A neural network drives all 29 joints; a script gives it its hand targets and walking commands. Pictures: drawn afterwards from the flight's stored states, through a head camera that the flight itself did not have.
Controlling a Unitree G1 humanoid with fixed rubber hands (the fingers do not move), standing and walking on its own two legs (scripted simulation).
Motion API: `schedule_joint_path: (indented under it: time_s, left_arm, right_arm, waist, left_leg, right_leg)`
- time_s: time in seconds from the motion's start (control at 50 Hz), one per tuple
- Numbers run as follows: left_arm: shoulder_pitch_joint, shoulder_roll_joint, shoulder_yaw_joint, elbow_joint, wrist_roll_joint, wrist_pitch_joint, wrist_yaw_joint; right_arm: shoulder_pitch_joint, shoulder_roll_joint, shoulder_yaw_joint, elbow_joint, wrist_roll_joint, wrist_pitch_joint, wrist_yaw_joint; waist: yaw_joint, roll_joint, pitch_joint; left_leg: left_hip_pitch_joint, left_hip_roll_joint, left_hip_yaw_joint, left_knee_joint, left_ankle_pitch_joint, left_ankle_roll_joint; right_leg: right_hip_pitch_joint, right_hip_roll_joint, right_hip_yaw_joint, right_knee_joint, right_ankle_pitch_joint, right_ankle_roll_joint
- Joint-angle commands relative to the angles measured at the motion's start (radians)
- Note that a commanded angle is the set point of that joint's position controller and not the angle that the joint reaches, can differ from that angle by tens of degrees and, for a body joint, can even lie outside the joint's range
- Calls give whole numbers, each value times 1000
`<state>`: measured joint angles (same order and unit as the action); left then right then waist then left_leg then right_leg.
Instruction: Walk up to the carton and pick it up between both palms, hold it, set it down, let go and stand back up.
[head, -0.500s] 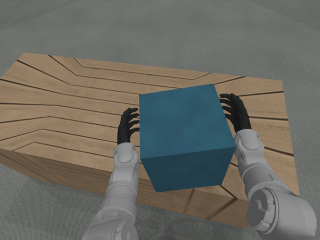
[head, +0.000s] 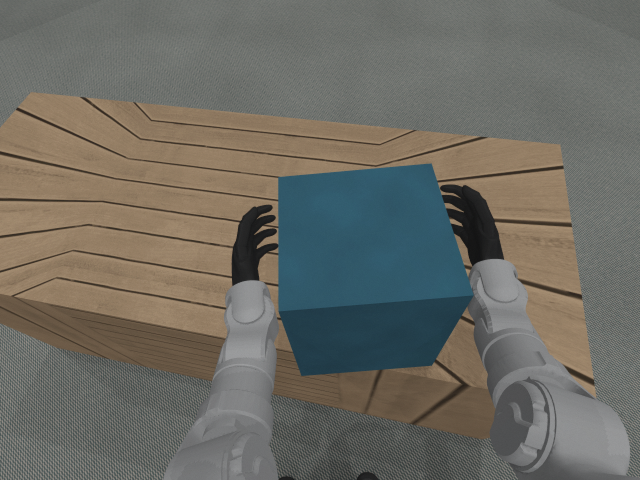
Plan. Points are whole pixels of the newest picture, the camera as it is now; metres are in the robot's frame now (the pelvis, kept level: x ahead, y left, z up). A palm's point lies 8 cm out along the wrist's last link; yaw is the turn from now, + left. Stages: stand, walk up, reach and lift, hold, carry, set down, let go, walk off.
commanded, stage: set down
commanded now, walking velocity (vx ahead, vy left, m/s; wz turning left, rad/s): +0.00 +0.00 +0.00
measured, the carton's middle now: (361, 278) +0.40 -0.01 -0.07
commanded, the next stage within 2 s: none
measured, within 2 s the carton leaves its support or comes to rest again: rests again in 0.88 s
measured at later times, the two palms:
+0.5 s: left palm (249, 271) +0.37 +0.14 +0.01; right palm (481, 249) +0.41 -0.16 +0.01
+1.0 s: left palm (247, 268) +0.38 +0.15 -0.01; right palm (473, 245) +0.43 -0.15 -0.01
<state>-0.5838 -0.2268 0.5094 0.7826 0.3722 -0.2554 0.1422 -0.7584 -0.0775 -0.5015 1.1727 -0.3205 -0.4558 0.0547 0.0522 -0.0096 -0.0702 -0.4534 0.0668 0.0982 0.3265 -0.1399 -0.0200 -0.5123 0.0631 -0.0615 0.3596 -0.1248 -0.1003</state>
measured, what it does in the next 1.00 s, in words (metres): stands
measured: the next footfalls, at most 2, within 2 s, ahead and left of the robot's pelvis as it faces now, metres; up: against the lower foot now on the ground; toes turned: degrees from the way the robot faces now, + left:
none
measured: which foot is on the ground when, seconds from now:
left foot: down 0.00-1.00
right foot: down 0.00-1.00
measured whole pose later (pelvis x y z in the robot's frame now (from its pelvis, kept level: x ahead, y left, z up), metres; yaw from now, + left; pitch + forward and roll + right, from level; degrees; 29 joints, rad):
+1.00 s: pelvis +0.00 +0.01 -0.01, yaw -2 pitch +19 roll +1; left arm -0.67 -0.12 0.33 1.00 0.19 -0.25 0.23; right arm -0.84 -0.21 -0.14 1.36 0.02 -0.38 0.02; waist 0.11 -0.01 -0.13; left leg -0.58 0.08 0.10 0.45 -0.20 -0.03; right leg -0.62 0.08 -0.04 0.43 -0.15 -0.09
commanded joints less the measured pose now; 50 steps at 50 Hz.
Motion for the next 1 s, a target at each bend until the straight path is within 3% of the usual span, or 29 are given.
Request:
schedule_joint_path:
  time_s: [0.0, 0.5, 0.64, 0.66, 0.72, 0.76, 0.78, 0.82, 0.88, 0.92, 0.98]
  left_arm:
    - [-385, -306, -228, 4, 54, -16, -63]
    - [-347, -302, -183, 4, 83, -14, -70]
    - [-317, -245, -152, 8, 95, -10, -63]
    - [-343, -257, -172, 3, 98, -3, -69]
    - [-340, -225, -169, 11, 78, 2, -67]
    - [-336, -141, -146, 10, 61, -3, -46]
    - [-330, -65, -130, 6, 43, -8, -26]
    - [-348, 98, -147, 1, -39, -17, 37]
    - [-408, 99, -240, 56, -165, -22, 91]
    - [-420, 127, -255, 109, -223, -50, 104]
    - [-400, 158, -265, 167, -261, -104, 105]
  right_arm:
    - [-368, 451, 202, 19, -101, 1, 108]
    - [-317, 463, 173, 12, -120, 17, 121]
    - [-302, 363, 155, -12, -120, 33, 118]
    - [-302, 370, 171, 28, -103, 49, 117]
    - [-294, 336, 189, 22, -71, 54, 115]
    - [-305, 233, 183, 21, -36, 51, 98]
    - [-314, 139, 185, 16, -1, 50, 82]
    - [-380, -80, 245, 21, 144, 53, 29]
    - [-480, -109, 406, 76, 336, 54, -16]
    - [-502, -140, 457, 87, 403, 40, -29]
    - [-513, -203, 503, 119, 475, 8, -46]
  waist:
    - [46, -84, -392]
    - [44, -74, -371]
    - [50, -73, -375]
    - [30, -66, -381]
    - [41, -72, -393]
    - [48, -75, -408]
    - [59, -75, -427]
    - [76, -69, -480]
    - [93, -79, -520]
    - [100, -97, -583]
    - [101, -100, -673]
  left_leg:
    - [-24, -21, 15, -8, 91, 65]
    - [-48, -25, 9, 18, 106, 69]
    - [-32, -26, 18, 7, 112, 67]
    - [-8, -24, 14, 25, 133, 66]
    - [-7, -25, 15, 33, 140, 66]
    - [-12, -27, 15, 38, 153, 64]
    - [-14, -28, 17, 42, 169, 61]
    - [-43, -30, 14, 62, 202, 54]
    - [-118, -25, -6, 110, 163, 52]
    - [-169, -27, -11, 150, 138, 42]
    - [-212, -35, -18, 203, 166, 12]
  right_leg:
    - [369, -102, 77, 2, 137, 109]
    - [324, -100, 90, 15, 103, 102]
    - [359, -92, 90, 21, 140, 99]
    - [376, -96, 94, 10, 125, 101]
    - [371, -100, 103, 10, 135, 103]
    - [376, -94, 104, 19, 154, 104]
    - [382, -88, 108, 27, 175, 102]
    - [405, -70, 128, 51, 231, 95]
    - [360, -61, 134, 83, 229, 88]
    - [351, -65, 142, 116, 238, 93]
    - [388, -61, 137, 175, 366, 99]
